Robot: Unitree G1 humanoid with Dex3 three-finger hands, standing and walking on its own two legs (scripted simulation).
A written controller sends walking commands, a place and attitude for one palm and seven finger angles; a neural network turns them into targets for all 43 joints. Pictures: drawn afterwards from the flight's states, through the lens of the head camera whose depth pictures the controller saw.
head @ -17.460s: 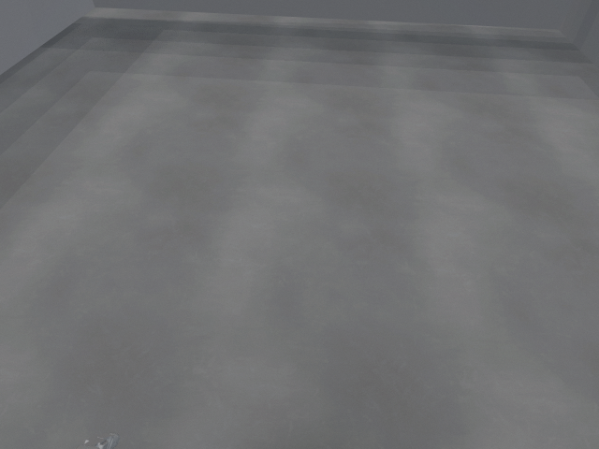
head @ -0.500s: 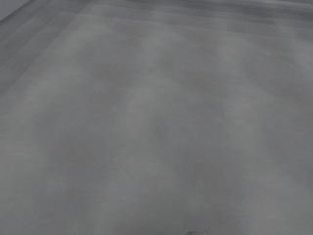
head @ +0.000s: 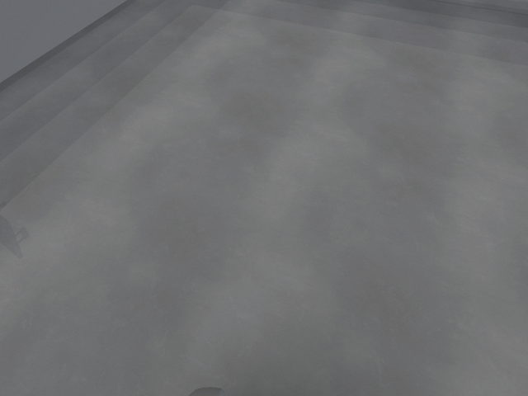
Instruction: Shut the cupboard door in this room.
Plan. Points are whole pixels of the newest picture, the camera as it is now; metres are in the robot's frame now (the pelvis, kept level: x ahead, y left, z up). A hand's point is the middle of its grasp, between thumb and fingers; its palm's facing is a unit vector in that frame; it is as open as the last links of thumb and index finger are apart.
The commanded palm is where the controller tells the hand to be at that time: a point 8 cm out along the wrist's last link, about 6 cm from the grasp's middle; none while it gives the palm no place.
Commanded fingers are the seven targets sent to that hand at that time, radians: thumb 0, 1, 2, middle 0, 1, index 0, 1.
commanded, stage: turn or walk to find it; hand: left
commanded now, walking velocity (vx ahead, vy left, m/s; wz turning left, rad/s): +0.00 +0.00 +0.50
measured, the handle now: out of the picture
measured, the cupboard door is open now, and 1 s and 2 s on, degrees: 78 78 78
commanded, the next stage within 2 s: none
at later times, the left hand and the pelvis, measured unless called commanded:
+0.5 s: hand out of the picture +0.08 +0.22 -0.15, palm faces +0.21 -0.93 -0.29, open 7.4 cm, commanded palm none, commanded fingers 0.00 0.90 0.90 -0.20 -0.30 -0.20 -0.30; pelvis +0.00 -0.01 -0.01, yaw +13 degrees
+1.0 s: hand out of the picture -0.10 +0.22 -0.19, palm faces +0.50 -0.83 -0.26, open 7.4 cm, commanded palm none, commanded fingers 0.00 0.90 0.90 -0.20 -0.30 -0.20 -0.30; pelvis -0.02 +0.01 -0.01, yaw +28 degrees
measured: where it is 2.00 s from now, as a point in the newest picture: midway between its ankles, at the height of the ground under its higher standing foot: outside the picture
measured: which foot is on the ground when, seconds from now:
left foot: up 0.00-0.04, down 0.06-0.48, up 0.50-0.88, down 0.90-1.00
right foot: down 0.00-0.06, up 0.08-0.46, down 0.48-0.90, up 0.92-1.00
